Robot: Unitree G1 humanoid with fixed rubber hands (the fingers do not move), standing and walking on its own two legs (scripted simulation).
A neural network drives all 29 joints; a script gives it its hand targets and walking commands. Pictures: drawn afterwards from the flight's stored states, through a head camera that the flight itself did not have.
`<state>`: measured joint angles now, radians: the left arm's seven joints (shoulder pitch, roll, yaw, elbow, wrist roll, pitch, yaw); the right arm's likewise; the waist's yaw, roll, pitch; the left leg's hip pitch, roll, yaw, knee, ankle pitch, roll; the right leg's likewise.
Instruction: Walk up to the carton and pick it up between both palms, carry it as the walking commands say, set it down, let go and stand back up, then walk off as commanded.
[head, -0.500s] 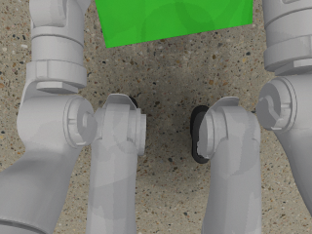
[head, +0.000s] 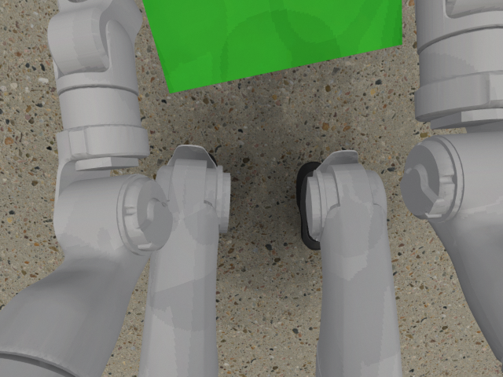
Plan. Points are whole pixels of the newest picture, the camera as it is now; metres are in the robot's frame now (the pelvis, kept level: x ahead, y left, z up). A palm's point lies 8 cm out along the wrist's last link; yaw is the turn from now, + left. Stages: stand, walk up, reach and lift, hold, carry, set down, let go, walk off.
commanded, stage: reach and lift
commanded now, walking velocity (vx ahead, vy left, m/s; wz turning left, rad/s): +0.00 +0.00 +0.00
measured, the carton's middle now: out of the picture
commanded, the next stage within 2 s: none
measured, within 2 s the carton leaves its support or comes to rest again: neither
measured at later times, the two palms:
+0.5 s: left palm out of the picture +0.52 +0.19 -0.06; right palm out of the picture +0.57 -0.12 -0.04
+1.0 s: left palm out of the picture +0.50 +0.19 +0.01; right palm out of the picture +0.54 -0.12 +0.03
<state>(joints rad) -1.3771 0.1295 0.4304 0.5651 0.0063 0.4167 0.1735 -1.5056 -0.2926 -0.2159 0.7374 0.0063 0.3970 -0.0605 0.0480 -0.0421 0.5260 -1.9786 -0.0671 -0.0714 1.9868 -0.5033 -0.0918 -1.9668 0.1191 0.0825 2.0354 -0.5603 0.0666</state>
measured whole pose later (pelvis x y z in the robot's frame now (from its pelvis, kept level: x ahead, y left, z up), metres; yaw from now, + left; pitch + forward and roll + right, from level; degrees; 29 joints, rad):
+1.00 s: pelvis -0.02 +0.01 +0.10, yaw +0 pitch +21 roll +0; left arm -1.27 0.06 0.46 0.45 0.09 0.50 0.15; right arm -1.38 -0.23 -0.27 0.63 -0.05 0.47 -0.03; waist 0.05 -0.03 0.52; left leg -1.62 -0.09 -0.10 1.65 -0.40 -0.08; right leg -1.60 0.12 0.10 1.68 -0.46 0.07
